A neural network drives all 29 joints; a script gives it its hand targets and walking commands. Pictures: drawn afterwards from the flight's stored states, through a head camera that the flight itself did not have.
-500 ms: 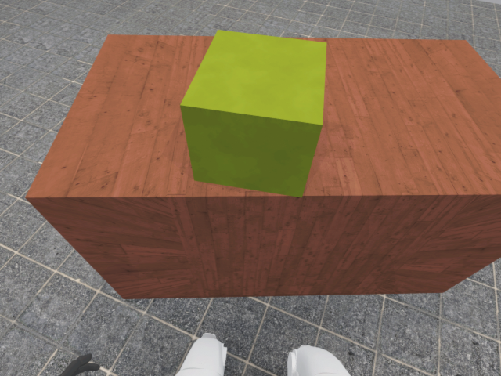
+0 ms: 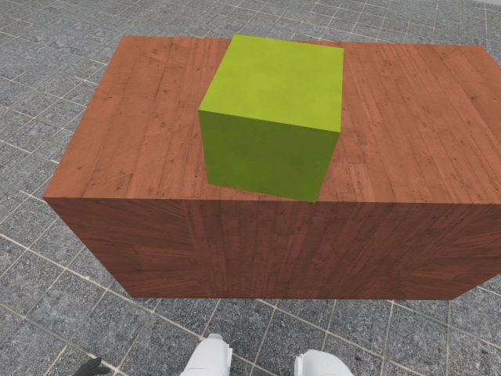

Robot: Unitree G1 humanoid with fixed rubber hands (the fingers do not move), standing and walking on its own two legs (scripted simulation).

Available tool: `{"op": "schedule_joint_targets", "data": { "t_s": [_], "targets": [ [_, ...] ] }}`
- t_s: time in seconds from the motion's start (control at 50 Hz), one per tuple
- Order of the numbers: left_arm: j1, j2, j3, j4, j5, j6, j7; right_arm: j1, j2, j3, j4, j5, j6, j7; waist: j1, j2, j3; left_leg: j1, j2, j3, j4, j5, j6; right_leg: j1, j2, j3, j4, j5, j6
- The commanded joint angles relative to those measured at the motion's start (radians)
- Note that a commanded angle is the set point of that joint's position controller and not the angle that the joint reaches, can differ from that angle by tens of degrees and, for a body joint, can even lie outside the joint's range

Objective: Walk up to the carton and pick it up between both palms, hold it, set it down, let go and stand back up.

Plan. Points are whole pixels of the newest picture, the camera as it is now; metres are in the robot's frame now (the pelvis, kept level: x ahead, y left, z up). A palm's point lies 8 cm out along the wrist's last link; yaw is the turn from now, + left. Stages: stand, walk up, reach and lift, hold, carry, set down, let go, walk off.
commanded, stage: walk up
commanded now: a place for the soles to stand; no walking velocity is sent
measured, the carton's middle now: (274, 117) +0.60 -0.02 +0.04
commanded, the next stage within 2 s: none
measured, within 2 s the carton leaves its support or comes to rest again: neither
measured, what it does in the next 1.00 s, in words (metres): steps on the spot: left foot, then right foot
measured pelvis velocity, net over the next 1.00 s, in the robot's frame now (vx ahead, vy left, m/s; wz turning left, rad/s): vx -0.01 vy -0.01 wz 0.01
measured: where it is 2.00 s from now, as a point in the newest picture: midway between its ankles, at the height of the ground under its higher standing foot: outside the picture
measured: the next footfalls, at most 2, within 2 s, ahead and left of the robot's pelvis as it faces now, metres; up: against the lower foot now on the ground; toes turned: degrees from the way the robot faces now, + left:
left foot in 0.44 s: +0.11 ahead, +0.14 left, +0.00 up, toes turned -6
right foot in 0.70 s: +0.05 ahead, -0.12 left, +0.00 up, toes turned -5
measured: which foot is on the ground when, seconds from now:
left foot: down 0.00-0.20, up 0.22-0.42, down 0.44-0.72, up 0.74-1.00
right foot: down 0.00-0.46, up 0.48-0.68, down 0.70-1.00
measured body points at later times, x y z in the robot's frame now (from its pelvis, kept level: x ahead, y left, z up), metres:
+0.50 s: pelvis +0.01 +0.00 +0.00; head +0.06 +0.03 +0.44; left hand +0.11 +0.31 -0.13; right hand +0.09 -0.32 -0.09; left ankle +0.07 +0.14 -0.67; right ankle +0.02 -0.12 -0.66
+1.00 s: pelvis -0.01 -0.01 +0.00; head +0.04 +0.00 +0.45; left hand +0.10 +0.30 -0.12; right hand +0.08 -0.33 -0.09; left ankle +0.04 +0.14 -0.67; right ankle +0.03 -0.12 -0.67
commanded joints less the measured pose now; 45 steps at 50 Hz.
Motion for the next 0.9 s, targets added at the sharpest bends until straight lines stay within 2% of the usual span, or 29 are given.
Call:
{"op": "schedule_joint_targets", "data": {
  "t_s": [0.0, 0.02, 0.08, 0.1, 0.14, 0.16, 0.18, 0.2, 0.22, 0.24, 0.26, 0.3, 0.34, 0.4, 0.42, 0.44, 0.46, 0.48, 0.5, 0.54, 0.6, 0.66, 0.7, 0.72, 0.74, 0.76, 0.82, 0.84, 0.88],
  "targets": [
    [-0.043, 0.243, 0.134, -0.089, 0.011, -0.011, 0.008, 0.100, -0.405, -0.151, 0.003, -0.002, -0.043, -0.027, -0.028, 0.150, -0.239, 0.213, 0.272, -0.642, -0.504, -0.054, 0.313, -0.231, 0.003, 0.242, 0.128, -0.076, 0.002],
    [-0.008, 0.245, 0.144, -0.057, 0.028, -0.018, 0.002, 0.072, -0.385, -0.148, 0.016, -0.010, -0.039, -0.030, -0.020, 0.270, -0.191, 0.166, 0.245, -0.512, -0.456, -0.060, 0.276, -0.197, -0.035, 0.202, 0.079, -0.043, 0.002],
    [0.043, 0.249, 0.149, -0.071, 0.025, -0.020, -0.015, -0.007, -0.399, -0.147, -0.012, -0.027, -0.030, -0.019, 0.001, 0.306, -0.206, -0.001, 0.220, -0.481, -0.482, -0.101, 0.278, -0.030, -0.001, 0.158, -0.011, -0.057, -0.004],
    [0.078, 0.237, 0.149, -0.051, 0.019, -0.021, -0.012, -0.036, -0.390, -0.149, -0.028, -0.018, -0.027, -0.024, 0.034, 0.270, -0.210, 0.006, 0.271, -0.518, -0.451, -0.092, 0.282, -0.010, -0.010, 0.191, -0.115, -0.012, 0.001],
    [0.190, 0.240, 0.154, 0.009, 0.033, -0.039, -0.009, -0.051, -0.322, -0.113, -0.022, -0.002, -0.011, -0.022, 0.102, 0.133, -0.261, -0.217, 0.186, -0.330, -0.242, 0.008, 0.188, 0.329, -0.027, 0.289, -0.358, -0.004, -0.033],
    [0.194, 0.320, 0.163, 0.009, 0.048, -0.050, 0.004, -0.058, -0.221, -0.092, -0.033, -0.001, -0.011, -0.021, 0.134, -0.170, -0.197, -0.392, 0.008, -0.049, 0.081, -0.061, 0.107, 0.367, -0.191, 0.493, -0.660, -0.192, -0.053],
    [0.091, 0.389, 0.167, -0.033, 0.039, -0.053, 0.006, -0.088, -0.257, -0.106, -0.030, 0.017, -0.013, -0.024, 0.108, -0.165, -0.226, -0.431, -0.037, 0.039, 0.177, -0.185, 0.083, 0.310, -0.383, 0.664, -0.807, -0.222, -0.101],
    [-0.013, 0.392, 0.170, -0.064, 0.034, -0.057, 0.011, -0.079, -0.292, -0.118, -0.008, 0.013, -0.017, -0.030, 0.080, -0.031, -0.161, -0.342, -0.009, -0.003, 0.251, -0.169, 0.093, 0.170, -0.410, 0.730, -0.820, -0.212, -0.135],
    [-0.050, 0.360, 0.158, -0.052, 0.035, -0.058, 0.011, -0.025, -0.305, -0.127, 0.024, 0.008, -0.015, -0.021, 0.029, 0.006, -0.095, -0.290, 0.001, 0.030, 0.253, -0.148, 0.080, 0.089, -0.362, 0.616, -0.814, -0.199, -0.117],
    [-0.056, 0.347, 0.154, -0.052, 0.037, -0.059, 0.011, -0.012, -0.307, -0.123, 0.032, 0.019, -0.012, -0.013, 0.033, -0.023, -0.082, -0.280, 0.009, 0.031, 0.203, -0.110, 0.080, 0.101, -0.305, 0.534, -0.782, -0.168, -0.078],
    [-0.062, 0.352, 0.156, -0.051, 0.035, -0.062, 0.013, 0.011, -0.318, -0.128, 0.017, 0.014, -0.010, -0.007, 0.025, -0.098, -0.078, -0.240, 0.021, 0.089, 0.229, -0.133, 0.080, 0.087, -0.330, 0.521, -0.768, -0.146, -0.116],
    [-0.042, 0.297, 0.144, -0.088, 0.032, -0.064, 0.011, 0.072, -0.294, -0.121, 0.033, 0.021, -0.024, 0.006, 0.022, -0.116, -0.156, -0.205, 0.031, 0.100, 0.143, -0.120, 0.059, 0.224, -0.267, 0.400, -0.609, 0.230, -0.146],
    [-0.022, 0.298, 0.143, -0.093, 0.036, -0.059, 0.007, 0.062, -0.293, -0.115, 0.019, 0.017, -0.031, 0.003, 0.041, -0.132, -0.228, -0.117, 0.026, 0.163, 0.105, -0.167, 0.075, 0.196, -0.283, 0.366, -0.559, 0.313, -0.196],
    [-0.101, 0.270, 0.127, -0.103, 0.021, -0.047, 0.006, 0.172, -0.264, -0.121, 0.068, 0.014, -0.048, 0.006, -0.059, -0.057, -0.264, 0.148, 0.005, 0.185, -0.224, 0.058, 0.091, 0.083, -0.217, 0.214, -0.333, 0.511, -0.168],
    [-0.082, 0.218, 0.122, -0.133, 0.014, -0.043, 0.007, 0.221, -0.275, -0.127, 0.065, 0.000, -0.061, -0.003, -0.065, 0.040, -0.292, 0.254, 0.007, 0.064, -0.330, 0.130, 0.120, 0.001, -0.140, 0.146, -0.152, 0.498, -0.115],
    [-0.078, 0.183, 0.118, -0.162, 0.015, -0.040, 0.007, 0.274, -0.391, -0.159, 0.052, -0.010, -0.064, -0.012, -0.098, 0.212, -0.396, 0.378, 0.213, -0.387, -0.435, 0.286, 0.214, -0.164, -0.012, 0.102, 0.102, 0.324, -0.026],
    [-0.081, 0.177, 0.122, -0.155, 0.009, -0.026, 0.014, 0.200, -0.444, -0.160, 0.012, 0.000, -0.057, -0.022, -0.068, 0.299, -0.395, 0.407, 0.371, -0.763, -0.530, 0.376, 0.358, -0.263, 0.068, 0.156, 0.141, -0.103, 0.012],
    [-0.075, 0.222, 0.122, -0.120, 0.018, -0.016, 0.024, 0.133, -0.405, -0.151, 0.013, 0.007, -0.061, -0.021, -0.040, 0.139, -0.330, 0.336, 0.354, -0.787, -0.506, 0.268, 0.365, -0.257, 0.013, 0.256, 0.171, -0.123, 0.010],
    [-0.119, 0.227, 0.123, -0.113, 0.018, -0.021, 0.017, 0.107, -0.406, -0.155, 0.002, 0.008, -0.057, -0.032, -0.037, 0.106, -0.270, 0.279, 0.323, -0.708, -0.469, 0.305, 0.352, -0.262, 0.000, 0.246, 0.173, -0.092, 0.007],
    [-0.054, 0.205, 0.132, -0.098, 0.002, -0.026, 0.011, 0.080, -0.380, -0.143, -0.006, -0.008, -0.048, -0.036, -0.017, 0.226, -0.238, 0.232, 0.276, -0.527, -0.376, 0.403, 0.314, -0.230, -0.016, 0.217, 0.101, -0.061, -0.008],
    [-0.012, 0.232, 0.142, -0.086, 0.007, -0.036, 0.008, 0.021, -0.347, -0.126, -0.008, 0.000, -0.042, -0.026, -0.011, 0.297, -0.251, 0.134, 0.258, -0.463, -0.328, 0.542, 0.306, -0.088, -0.016, 0.192, 0.021, -0.022, -0.008],
    [0.114, 0.221, 0.145, -0.015, 0.014, -0.050, 0.007, -0.054, -0.322, -0.108, -0.023, 0.020, -0.028, -0.018, 0.070, 0.205, -0.320, -0.038, 0.202, -0.352, -0.224, 0.317, 0.221, 0.197, -0.011, 0.225, -0.324, 0.121, -0.026],
    [0.072, 0.339, 0.155, -0.027, 0.032, -0.065, 0.011, -0.046, -0.233, -0.098, -0.012, 0.022, -0.014, -0.028, 0.091, -0.170, -0.192, -0.387, -0.056, 0.046, 0.156, -0.198, 0.088, 0.272, -0.331, 0.624, -0.756, -0.045, -0.083],
    [0.018, 0.349, 0.164, -0.042, 0.033, -0.066, 0.009, -0.066, -0.281, -0.111, -0.001, 0.017, -0.008, -0.036, 0.080, -0.138, -0.134, -0.338, -0.034, -0.008, 0.233, -0.200, 0.085, 0.156, -0.369, 0.696, -0.820, -0.104, -0.104],
    [-0.023, 0.349, 0.163, -0.045, 0.025, -0.066, 0.016, -0.023, -0.303, -0.120, 0.015, 0.014, -0.006, -0.027, 0.051, -0.052, -0.133, -0.301, -0.011, 0.003, 0.289, -0.186, 0.084, 0.155, -0.391, 0.698, -0.819, -0.136, -0.114],
    [-0.033, 0.329, 0.155, -0.044, 0.028, -0.068, 0.016, -0.015, -0.316, -0.127, 0.028, 0.021, -0.012, -0.018, 0.040, -0.090, -0.101, -0.265, 0.000, 0.033, 0.271, -0.157, 0.092, 0.104, -0.358, 0.619, -0.800, -0.144, -0.150],
    [-0.077, 0.301, 0.157, -0.065, 0.031, -0.065, 0.014, 0.073, -0.288, -0.119, 0.039, 0.022, -0.019, 0.002, 0.021, -0.068, -0.114, -0.169, 0.028, 0.088, 0.205, -0.091, 0.070, 0.098, -0.287, 0.496, -0.733, -0.144, -0.107],
    [-0.070, 0.283, 0.145, -0.076, 0.034, -0.062, 0.007, 0.111, -0.278, -0.124, 0.063, 0.016, -0.026, 0.005, 0.011, -0.170, -0.135, -0.128, 0.036, 0.116, 0.172, -0.089, 0.067, 0.084, -0.232, 0.404, -0.682, -0.036, -0.162],
    [-0.054, 0.251, 0.143, -0.100, 0.042, -0.058, 0.006, 0.128, -0.272, -0.117, 0.056, 0.010, -0.034, 0.003, 0.017, -0.129, -0.204, -0.117, 0.049, 0.143, 0.096, -0.144, 0.076, 0.152, -0.264, 0.404, -0.598, 0.159, -0.228]
  ]
}}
